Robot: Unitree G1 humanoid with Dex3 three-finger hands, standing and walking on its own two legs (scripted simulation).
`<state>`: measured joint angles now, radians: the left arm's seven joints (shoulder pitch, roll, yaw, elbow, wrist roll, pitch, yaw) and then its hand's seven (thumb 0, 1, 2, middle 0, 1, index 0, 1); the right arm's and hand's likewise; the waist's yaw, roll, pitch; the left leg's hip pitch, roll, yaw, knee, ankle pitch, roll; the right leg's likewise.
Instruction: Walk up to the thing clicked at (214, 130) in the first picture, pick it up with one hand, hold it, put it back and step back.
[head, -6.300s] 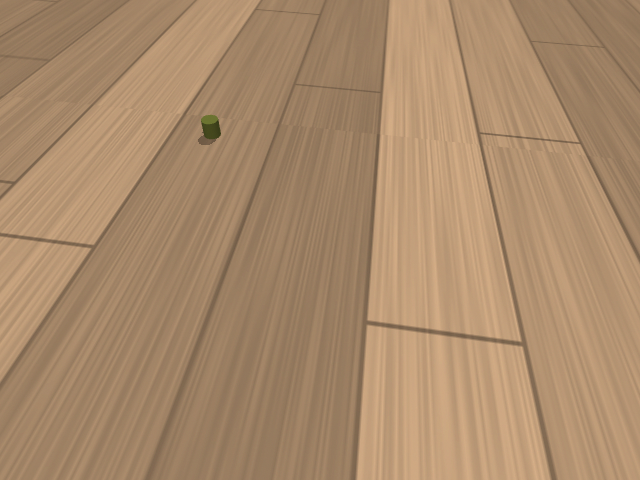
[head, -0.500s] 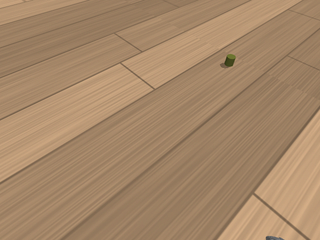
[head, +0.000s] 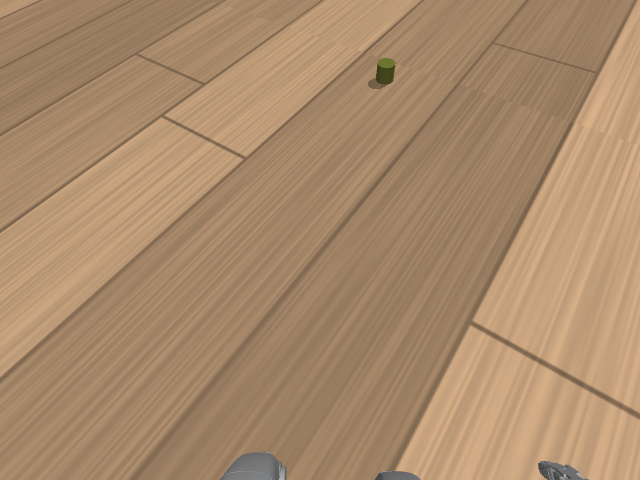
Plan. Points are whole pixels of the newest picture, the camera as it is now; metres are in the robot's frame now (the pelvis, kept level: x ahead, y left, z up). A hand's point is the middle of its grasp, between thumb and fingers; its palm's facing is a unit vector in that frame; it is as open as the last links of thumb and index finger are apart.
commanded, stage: walk up
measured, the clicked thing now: (385, 69) +2.00 -0.27 -0.72
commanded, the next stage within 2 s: stand in 1.04 s
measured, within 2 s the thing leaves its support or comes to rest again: neither
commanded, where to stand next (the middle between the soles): +0.04 +0.03 m, yaw -9 degrees
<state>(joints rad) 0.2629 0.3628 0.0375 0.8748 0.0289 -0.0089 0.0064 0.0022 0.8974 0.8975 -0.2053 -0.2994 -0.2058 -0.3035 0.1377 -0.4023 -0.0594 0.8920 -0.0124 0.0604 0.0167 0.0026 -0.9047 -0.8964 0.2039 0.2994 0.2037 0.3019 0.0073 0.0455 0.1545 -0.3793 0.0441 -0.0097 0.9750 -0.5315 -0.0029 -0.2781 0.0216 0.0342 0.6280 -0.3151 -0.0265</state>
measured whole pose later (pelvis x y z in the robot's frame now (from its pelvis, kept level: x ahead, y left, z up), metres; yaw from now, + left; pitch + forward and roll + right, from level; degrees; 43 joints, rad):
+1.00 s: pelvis -0.01 +0.02 +0.02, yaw -9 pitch -3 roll +1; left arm 0.11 0.36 0.01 1.10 0.00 -0.01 -0.01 0.00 0.90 0.90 -0.20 -0.30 -0.20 -0.30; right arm 0.09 -0.36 -0.02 1.09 -0.01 0.00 0.02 0.00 -0.90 -0.90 0.21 0.30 0.21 0.30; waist 0.00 0.00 0.07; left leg -0.10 0.04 0.05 0.39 -0.23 -0.03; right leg -0.16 0.00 0.10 0.43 -0.21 0.02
